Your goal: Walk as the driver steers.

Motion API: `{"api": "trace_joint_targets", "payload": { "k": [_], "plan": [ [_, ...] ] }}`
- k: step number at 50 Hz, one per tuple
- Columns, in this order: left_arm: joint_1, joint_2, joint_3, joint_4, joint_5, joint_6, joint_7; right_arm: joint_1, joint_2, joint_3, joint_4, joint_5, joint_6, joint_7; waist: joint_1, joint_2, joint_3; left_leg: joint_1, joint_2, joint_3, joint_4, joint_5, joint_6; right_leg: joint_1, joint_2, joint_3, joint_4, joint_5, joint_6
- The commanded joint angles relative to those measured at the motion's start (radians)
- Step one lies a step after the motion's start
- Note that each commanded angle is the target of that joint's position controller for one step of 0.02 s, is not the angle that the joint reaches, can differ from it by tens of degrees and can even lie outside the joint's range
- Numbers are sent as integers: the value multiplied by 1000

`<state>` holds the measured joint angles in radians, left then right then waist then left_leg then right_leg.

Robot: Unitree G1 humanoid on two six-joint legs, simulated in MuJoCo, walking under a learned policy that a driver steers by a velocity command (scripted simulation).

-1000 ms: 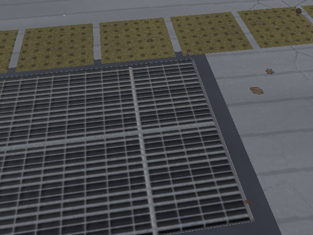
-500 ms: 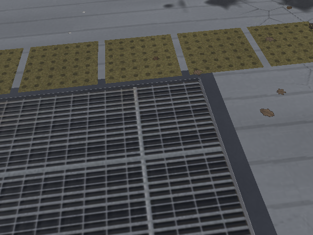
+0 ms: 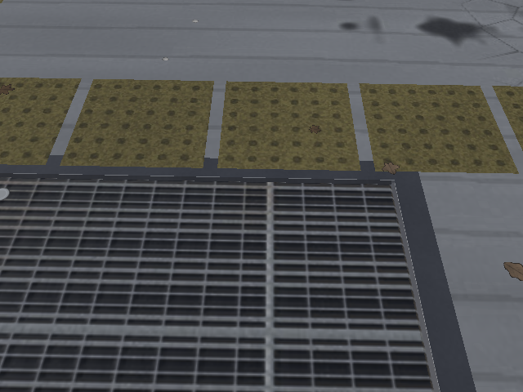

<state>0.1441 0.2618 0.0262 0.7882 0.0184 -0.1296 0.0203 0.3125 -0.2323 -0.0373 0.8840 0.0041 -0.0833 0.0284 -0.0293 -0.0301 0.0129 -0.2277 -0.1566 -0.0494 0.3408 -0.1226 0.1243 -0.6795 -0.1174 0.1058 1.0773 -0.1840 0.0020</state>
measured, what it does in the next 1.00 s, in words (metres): walks ahead: right foot, then left foot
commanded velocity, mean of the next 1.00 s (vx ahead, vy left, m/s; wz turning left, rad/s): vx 0.50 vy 0.00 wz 0.12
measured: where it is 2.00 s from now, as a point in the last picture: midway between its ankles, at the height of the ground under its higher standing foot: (269, 219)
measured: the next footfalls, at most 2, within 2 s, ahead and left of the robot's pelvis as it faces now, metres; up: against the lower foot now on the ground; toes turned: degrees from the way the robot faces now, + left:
right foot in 0.24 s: +0.31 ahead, -0.15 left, +0.00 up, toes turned +6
left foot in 0.78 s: +0.58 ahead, +0.11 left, +0.00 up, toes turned +7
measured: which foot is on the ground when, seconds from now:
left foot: down 0.00-0.28, up 0.30-0.76, down 0.78-1.00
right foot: up 0.00-0.22, down 0.24-0.78, up 0.80-1.00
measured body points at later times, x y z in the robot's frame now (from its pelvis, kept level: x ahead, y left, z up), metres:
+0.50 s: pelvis +0.27 -0.07 +0.01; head +0.29 -0.08 +0.46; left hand +0.28 +0.20 -0.11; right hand +0.43 -0.31 -0.11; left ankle +0.32 +0.11 -0.67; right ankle +0.27 -0.15 -0.74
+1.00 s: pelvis +0.53 +0.03 +0.00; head +0.55 +0.04 +0.45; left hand +0.61 +0.31 -0.12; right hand +0.64 -0.23 -0.11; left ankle +0.54 +0.11 -0.74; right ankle +0.56 -0.13 -0.66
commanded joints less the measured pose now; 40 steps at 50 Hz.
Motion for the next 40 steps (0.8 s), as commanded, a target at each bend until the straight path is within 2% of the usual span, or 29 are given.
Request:
{"api": "trace_joint_targets", "payload": {
  "k": [1,4,6,8,10,11,12,13,14,15,16,17,18,19,20,22,25,28,31,34,36,37,38,39,40],
  "plan": [
    [16,49,14,-60,10,11,17,-52,-158,-36,-91,7,-20,-25,34,70,18,-209,212,-185,-170,70,149,138,31,-62,-233,192,36],
    [-89,30,3,-83,-8,5,8,34,-158,-37,-66,21,-14,-31,-32,100,-8,-107,226,-189,-132,39,116,174,67,-70,-446,309,41],
    [-138,50,6,-101,-21,-1,-3,69,-156,-35,-52,22,-11,-30,-59,102,-7,-19,269,-234,-100,1,117,157,67,-58,-499,297,34],
    [-180,75,11,-127,-23,-12,-17,88,-155,-33,-46,19,-5,-31,-68,100,-3,78,309,-288,-50,-4,114,132,71,-51,-556,219,9],
    [-161,97,18,-136,-23,-24,-27,80,-170,-35,-49,12,4,-33,-44,125,-10,136,335,-326,1,56,99,177,85,-61,-603,124,-24],
    [-108,107,24,-124,-22,-29,-28,67,-169,-34,-53,11,9,-34,-10,137,-25,145,322,-322,45,122,84,252,98,-79,-641,106,-45],
    [3,136,40,-96,-15,-32,-24,54,-151,-26,-62,7,10,-32,41,134,-88,124,272,-292,153,244,61,414,94,-74,-656,109,-80],
    [182,193,57,-69,-8,-33,-18,30,-114,-8,-85,-5,6,-28,122,58,-220,7,209,-211,416,197,24,667,-46,65,-639,132,-153],
    [319,278,89,-26,-7,-17,-19,154,-47,12,-85,16,-14,-21,108,-236,-344,-368,64,-73,744,-119,-53,1034,-238,444,-686,-29,-319],
    [335,190,71,-17,-20,-11,-28,141,-112,4,-82,28,-26,-21,120,-233,-302,-537,88,-123,879,-420,-55,1040,-286,628,-780,-187,-321],
    [270,126,52,-30,-27,-8,-28,47,-178,-14,-97,38,-28,-20,116,-120,-155,-598,140,-137,936,-342,-46,917,-255,522,-794,-221,-273],
    [192,108,41,-51,-24,-3,-31,-10,-168,-12,-110,26,-24,-22,88,-28,-88,-574,190,-90,917,-255,-51,792,-212,400,-819,-141,-245],
    [149,92,35,-54,-24,1,-37,-41,-150,-13,-119,8,-21,-22,68,4,-27,-559,219,-65,855,-198,-60,694,-169,322,-855,-51,-241],
    [129,82,30,-54,-17,1,-42,-40,-137,-16,-121,-1,-16,-22,44,-12,-12,-512,248,-56,810,-161,-67,628,-135,259,-879,19,-226],
    [124,81,29,-49,-16,0,-47,-25,-118,-14,-117,0,-10,-22,31,-33,-11,-473,255,-39,784,-140,-77,585,-105,208,-901,78,-222],
    [147,98,35,-30,-20,-3,-49,-21,-93,-10,-119,-1,-2,-25,24,-50,-16,-466,260,-14,736,-96,-95,560,-84,131,-921,207,-233],
    [192,126,43,-1,-23,5,-39,-118,-78,-5,-155,-6,-4,-28,45,-32,-6,-504,266,3,569,25,-115,577,-76,62,-932,338,-231],
    [236,133,42,23,-30,17,-29,-220,-59,2,-183,-1,-11,-21,77,-42,5,-452,247,24,379,169,-113,577,-49,0,-936,326,-202],
    [291,146,43,53,-37,25,-26,-314,-61,3,-213,8,-16,-9,109,-44,31,-422,223,40,270,214,-107,612,-68,1,-926,267,-197],
    [318,151,44,78,-39,40,-21,-382,-73,1,-249,15,-25,9,111,-48,58,-446,215,32,208,152,-80,704,-118,25,-889,280,-190],
    [307,167,50,83,-39,50,-15,-374,-91,-5,-256,14,-31,18,87,-55,46,-397,201,40,173,83,-55,748,-138,29,-843,352,-174],
    [291,178,53,81,-38,55,-13,-334,-108,-13,-248,12,-34,19,59,-66,18,-317,179,59,159,53,-41,752,-133,19,-792,472,-163],
    [271,181,52,77,-36,60,-12,-240,-135,-29,-222,10,-34,15,2,-66,-42,-170,147,88,134,55,-19,737,-103,-10,-683,630,-146],
    [260,161,43,66,-28,62,-11,-71,-186,-53,-173,8,-33,5,-72,-47,-152,80,169,67,145,92,17,644,-51,-50,-489,650,-117],
    [266,118,24,32,-2,57,-8,124,-272,-74,-140,-5,-26,-8,-125,103,-315,396,389,-191,170,137,87,413,28,-102,-147,296,-82]
  ]
}}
